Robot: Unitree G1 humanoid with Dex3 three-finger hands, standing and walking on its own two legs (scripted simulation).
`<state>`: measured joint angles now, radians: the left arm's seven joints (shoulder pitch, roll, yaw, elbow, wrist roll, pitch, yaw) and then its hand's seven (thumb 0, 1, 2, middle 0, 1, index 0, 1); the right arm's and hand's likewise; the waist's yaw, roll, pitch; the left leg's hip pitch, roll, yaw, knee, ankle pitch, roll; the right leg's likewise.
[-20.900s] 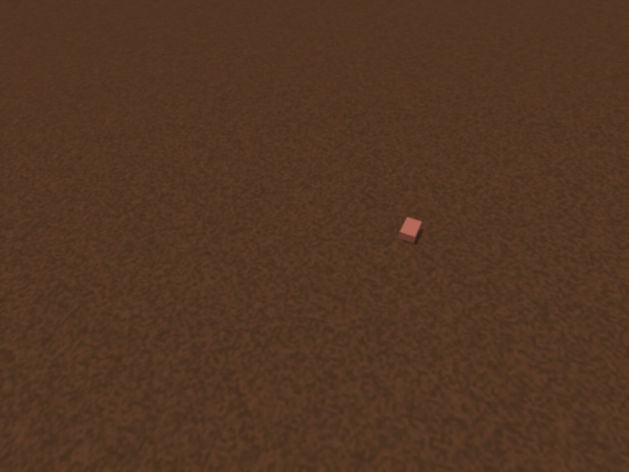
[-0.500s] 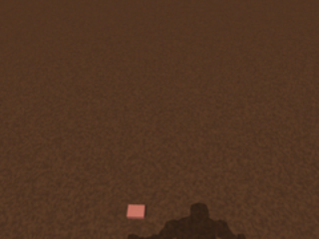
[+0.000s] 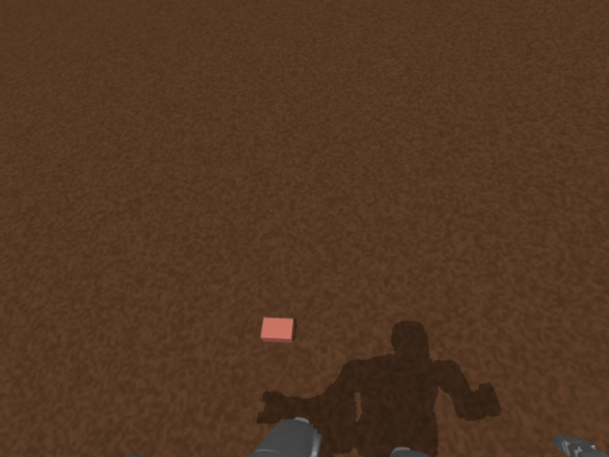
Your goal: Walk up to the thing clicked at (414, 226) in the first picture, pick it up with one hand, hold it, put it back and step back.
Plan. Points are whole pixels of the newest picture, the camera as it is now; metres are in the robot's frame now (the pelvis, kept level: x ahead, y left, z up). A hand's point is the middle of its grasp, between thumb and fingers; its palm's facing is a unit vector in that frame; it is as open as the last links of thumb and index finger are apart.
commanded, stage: walk up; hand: left
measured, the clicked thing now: (278, 330) +0.53 +0.22 -0.74
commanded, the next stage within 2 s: stand in 1.76 s
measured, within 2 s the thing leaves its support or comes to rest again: neither
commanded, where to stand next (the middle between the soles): +0.13 +0.00 m, yaw -4 degrees
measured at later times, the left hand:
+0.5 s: hand out of the picture -0.06 +0.30 -0.15, palm faces +0.00 -0.91 -0.41, open 7.4 cm
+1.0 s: hand out of the picture -0.18 +0.31 -0.14, palm faces +0.03 -0.93 -0.37, open 7.4 cm
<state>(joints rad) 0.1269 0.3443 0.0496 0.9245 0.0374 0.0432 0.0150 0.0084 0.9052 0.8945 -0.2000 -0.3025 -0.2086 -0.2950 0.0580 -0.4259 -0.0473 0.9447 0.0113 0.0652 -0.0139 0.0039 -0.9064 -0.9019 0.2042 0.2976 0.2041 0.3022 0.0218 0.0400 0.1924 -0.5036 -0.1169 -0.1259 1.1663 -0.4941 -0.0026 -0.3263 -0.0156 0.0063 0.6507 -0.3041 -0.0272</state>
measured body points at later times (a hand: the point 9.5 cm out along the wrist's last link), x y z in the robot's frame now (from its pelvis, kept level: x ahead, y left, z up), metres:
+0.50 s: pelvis -0.14 +0.02 +0.00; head -0.08 +0.03 +0.44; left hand -0.06 +0.35 -0.12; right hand -0.01 -0.29 -0.11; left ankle -0.08 +0.15 -0.73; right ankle -0.19 -0.12 -0.70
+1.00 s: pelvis -0.26 +0.03 +0.00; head -0.25 +0.04 +0.45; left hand -0.18 +0.35 -0.12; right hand -0.21 -0.27 -0.12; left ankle -0.26 +0.15 -0.73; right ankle -0.24 -0.11 -0.70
